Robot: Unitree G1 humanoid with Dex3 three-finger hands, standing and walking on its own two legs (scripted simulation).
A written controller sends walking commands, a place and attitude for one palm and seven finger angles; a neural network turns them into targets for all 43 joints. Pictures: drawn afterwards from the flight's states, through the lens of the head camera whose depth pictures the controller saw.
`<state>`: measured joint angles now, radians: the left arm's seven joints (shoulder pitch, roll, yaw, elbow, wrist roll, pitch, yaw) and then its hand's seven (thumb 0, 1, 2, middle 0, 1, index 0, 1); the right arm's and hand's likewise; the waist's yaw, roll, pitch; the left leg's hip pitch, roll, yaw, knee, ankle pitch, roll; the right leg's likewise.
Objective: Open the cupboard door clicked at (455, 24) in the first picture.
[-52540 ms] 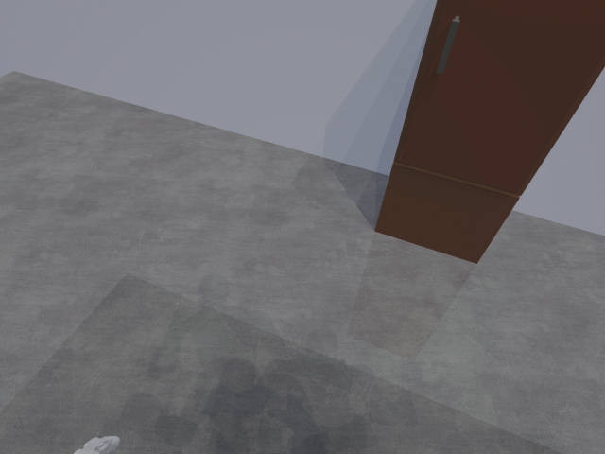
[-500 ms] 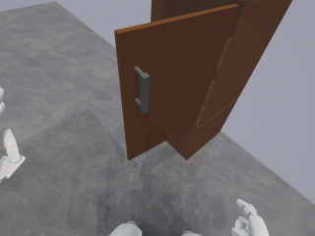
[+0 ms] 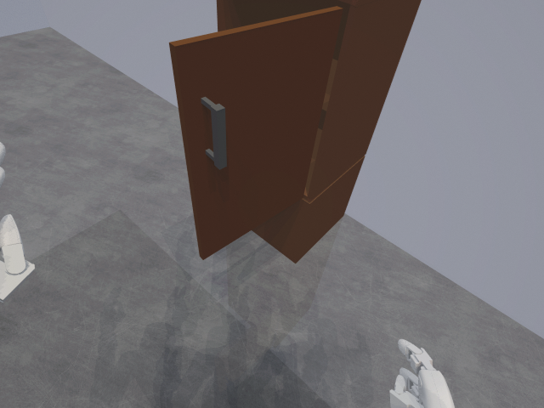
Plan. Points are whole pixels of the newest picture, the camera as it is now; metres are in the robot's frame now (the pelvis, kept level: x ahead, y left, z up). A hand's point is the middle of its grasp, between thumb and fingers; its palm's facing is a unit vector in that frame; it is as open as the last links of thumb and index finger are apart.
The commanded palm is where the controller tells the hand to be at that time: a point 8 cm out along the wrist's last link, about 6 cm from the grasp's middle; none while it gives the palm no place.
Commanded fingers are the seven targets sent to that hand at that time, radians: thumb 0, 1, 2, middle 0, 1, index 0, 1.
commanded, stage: stop stepping back and stand still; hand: left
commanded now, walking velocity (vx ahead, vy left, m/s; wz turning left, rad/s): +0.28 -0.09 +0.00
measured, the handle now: (213, 134) +0.57 +0.15 +0.10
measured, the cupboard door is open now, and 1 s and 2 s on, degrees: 83 83 83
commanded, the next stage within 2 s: let the arm hang, fingers relaxed in 0.70 s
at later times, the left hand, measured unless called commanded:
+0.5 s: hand out of the picture +0.10 +0.26 +0.18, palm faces +0.51 -0.74 -0.44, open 7.4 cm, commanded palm +0.04 +0.30 +0.19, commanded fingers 0.00 0.90 0.90 -0.20 -0.30 -0.20 -0.30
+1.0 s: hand out of the picture +0.05 +0.24 -0.09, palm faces +0.15 -0.92 -0.35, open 7.4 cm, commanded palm none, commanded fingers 0.00 0.90 0.90 -0.20 -0.30 -0.20 -0.30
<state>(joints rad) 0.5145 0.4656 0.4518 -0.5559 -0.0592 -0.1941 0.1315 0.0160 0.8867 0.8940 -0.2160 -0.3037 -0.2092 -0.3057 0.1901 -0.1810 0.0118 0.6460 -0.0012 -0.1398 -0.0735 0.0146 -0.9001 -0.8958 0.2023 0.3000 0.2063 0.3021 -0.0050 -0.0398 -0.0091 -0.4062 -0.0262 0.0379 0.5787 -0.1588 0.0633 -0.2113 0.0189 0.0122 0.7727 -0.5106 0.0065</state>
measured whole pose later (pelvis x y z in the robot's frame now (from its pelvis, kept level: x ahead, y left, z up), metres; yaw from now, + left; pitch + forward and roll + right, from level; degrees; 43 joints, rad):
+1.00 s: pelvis -0.09 +0.00 +0.00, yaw +8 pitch +2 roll +2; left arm 0.23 0.24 0.08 0.49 0.03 0.06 0.02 0.01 0.91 0.89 -0.20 -0.30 -0.19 -0.30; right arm 0.18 -0.25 0.00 0.79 -0.05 -0.04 0.00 0.01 -0.90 -0.90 0.20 0.30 0.20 0.30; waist -0.04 0.02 0.02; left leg -0.31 -0.05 0.00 0.60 -0.32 0.01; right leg -0.42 -0.01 0.04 0.84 -0.43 0.00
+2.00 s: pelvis -0.10 +0.00 +0.03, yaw +8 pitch -1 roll +0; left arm 0.09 0.29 0.02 1.14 0.01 -0.02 0.01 0.01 0.91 0.89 -0.20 -0.30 -0.20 -0.30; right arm 0.14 -0.32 -0.01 1.14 -0.02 -0.01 0.00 0.01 -0.90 -0.90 0.20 0.30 0.20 0.30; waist -0.02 0.02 0.05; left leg -0.11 -0.02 0.01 0.32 -0.19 0.01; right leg -0.15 0.02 0.01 0.34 -0.17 -0.02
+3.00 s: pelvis -0.07 -0.01 +0.03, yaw +8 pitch -1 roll +0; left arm 0.08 0.32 0.01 1.13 0.01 -0.03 0.01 0.01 0.91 0.89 -0.21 -0.30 -0.20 -0.30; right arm 0.11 -0.33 -0.01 1.13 -0.02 0.00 0.00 0.01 -0.90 -0.90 0.20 0.30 0.20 0.30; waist -0.02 0.02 0.06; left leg -0.06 0.01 0.00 0.28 -0.21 -0.01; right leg -0.10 0.05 0.01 0.29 -0.19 -0.05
